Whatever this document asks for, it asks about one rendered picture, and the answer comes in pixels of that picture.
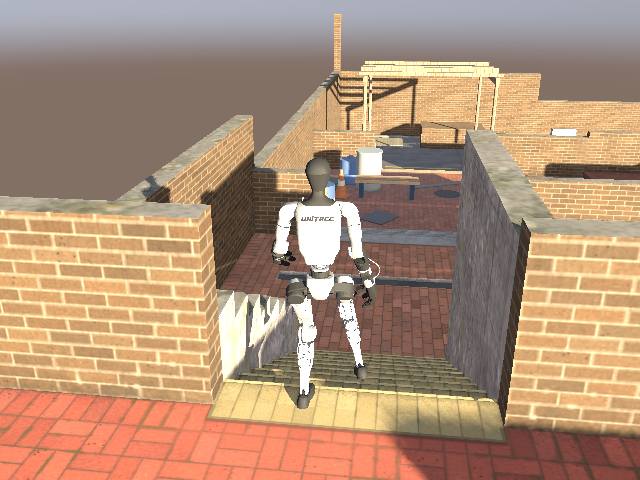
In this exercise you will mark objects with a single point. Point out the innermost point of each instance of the left robot upper arm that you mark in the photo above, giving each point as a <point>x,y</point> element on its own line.
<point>286,213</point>

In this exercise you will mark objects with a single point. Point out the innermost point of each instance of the right robot shin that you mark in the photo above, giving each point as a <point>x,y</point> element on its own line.
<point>353,335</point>

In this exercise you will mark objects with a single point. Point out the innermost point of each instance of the right robot upper arm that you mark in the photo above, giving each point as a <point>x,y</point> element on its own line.
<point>353,224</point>

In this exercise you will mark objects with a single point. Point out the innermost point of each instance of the robot left forearm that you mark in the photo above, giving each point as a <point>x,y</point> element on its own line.
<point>276,256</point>

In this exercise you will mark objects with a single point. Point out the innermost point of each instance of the robot head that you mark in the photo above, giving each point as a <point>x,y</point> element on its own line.
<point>318,174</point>

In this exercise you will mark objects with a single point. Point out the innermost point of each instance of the robot right forearm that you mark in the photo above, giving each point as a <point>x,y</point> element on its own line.
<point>364,269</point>

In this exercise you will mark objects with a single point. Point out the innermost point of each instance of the right robot hand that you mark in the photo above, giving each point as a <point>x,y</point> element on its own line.
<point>370,292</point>

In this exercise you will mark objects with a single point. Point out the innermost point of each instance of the left robot hand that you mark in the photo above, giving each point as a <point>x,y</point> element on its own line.
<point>287,256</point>

